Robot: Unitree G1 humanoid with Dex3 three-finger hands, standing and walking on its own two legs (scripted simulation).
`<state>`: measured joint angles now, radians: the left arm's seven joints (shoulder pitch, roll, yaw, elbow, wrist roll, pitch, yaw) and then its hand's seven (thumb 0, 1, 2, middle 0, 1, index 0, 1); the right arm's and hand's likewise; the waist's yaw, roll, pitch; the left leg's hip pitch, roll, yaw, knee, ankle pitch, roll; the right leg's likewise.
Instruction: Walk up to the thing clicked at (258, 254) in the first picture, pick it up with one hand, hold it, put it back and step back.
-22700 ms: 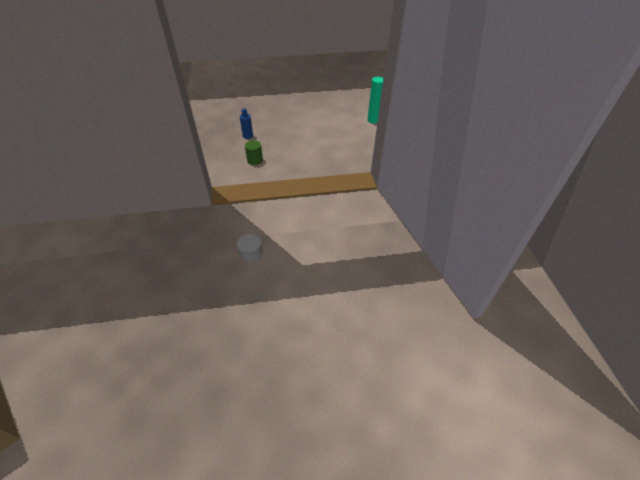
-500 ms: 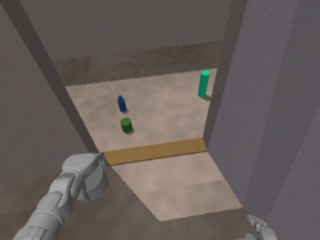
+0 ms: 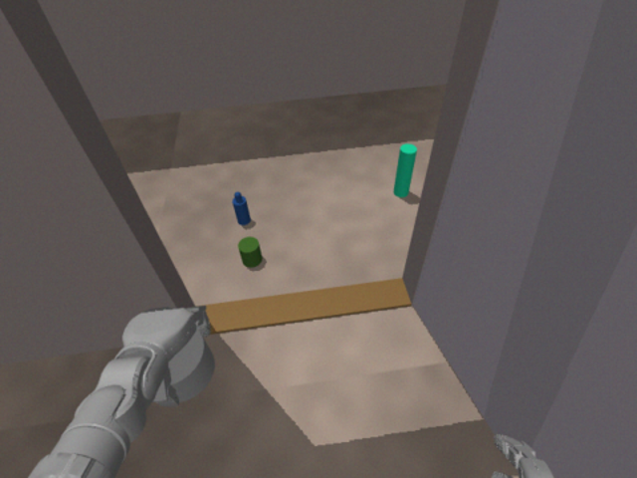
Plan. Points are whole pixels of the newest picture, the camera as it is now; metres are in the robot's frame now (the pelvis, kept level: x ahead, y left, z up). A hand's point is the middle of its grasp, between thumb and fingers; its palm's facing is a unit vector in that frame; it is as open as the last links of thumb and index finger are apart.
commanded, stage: crouch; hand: left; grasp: from above
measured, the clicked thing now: (176, 361) +0.30 +0.23 -0.07
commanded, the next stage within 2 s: lower in 1.80 s
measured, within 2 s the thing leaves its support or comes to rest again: neither
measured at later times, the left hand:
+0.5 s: hand (201, 388) +0.33 +0.24 -0.25, palm faces -0.41 +0.04 -0.91, open 11.7 cm
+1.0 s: hand (220, 416) +0.34 +0.26 -0.48, palm faces -0.46 -0.02 -0.89, open 11.7 cm
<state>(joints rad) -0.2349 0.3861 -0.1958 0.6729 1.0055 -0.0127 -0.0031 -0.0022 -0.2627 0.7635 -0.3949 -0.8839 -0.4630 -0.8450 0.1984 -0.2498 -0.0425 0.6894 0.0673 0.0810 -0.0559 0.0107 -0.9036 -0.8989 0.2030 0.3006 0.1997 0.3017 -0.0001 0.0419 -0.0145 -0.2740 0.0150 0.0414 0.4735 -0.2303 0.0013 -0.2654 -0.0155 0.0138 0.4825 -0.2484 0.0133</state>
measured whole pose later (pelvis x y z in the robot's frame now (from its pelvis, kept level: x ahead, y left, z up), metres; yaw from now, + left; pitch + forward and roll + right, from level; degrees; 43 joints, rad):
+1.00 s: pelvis -0.08 +0.01 -0.31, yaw -2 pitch +38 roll -6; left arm -0.74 0.55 0.04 1.24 1.24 -0.16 0.38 0.00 -0.28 0.78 -0.41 -0.87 -0.49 -0.83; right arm 0.17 -0.24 -0.03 0.76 -0.09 -0.07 0.05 0.01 -0.90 -0.90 0.21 0.30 0.20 0.30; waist -0.16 0.02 -0.18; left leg -2.00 0.02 -0.06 1.98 -0.64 0.02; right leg -1.92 -0.01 -0.05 1.93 -0.67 0.03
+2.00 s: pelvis -0.08 +0.00 -0.44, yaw -6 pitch +34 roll -8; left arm -0.92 0.72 0.11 1.46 1.27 -0.22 0.42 -0.01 -0.27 0.77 -0.40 -0.87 -0.48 -0.83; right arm 0.13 -0.26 0.04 0.78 -0.15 -0.08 0.13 0.00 -0.91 -0.90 0.20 0.30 0.20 0.30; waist -0.20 -0.02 -0.05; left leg -2.32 0.04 -0.12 2.38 -0.67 0.01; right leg -2.23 0.02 -0.09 2.31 -0.69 0.02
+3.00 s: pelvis -0.08 +0.00 -0.48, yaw -11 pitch +29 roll -11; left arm -0.94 0.89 0.19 1.67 1.32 -0.25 0.61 -0.01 -0.26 0.77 -0.39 -0.88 -0.47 -0.84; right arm 0.07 -0.29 0.18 0.76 -0.26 -0.17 0.22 0.00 -0.90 -0.89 0.20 0.30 0.20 0.30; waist -0.30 -0.10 0.08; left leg -2.38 0.04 -0.22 2.57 -0.72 0.00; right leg -2.27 0.05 -0.16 2.43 -0.70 0.03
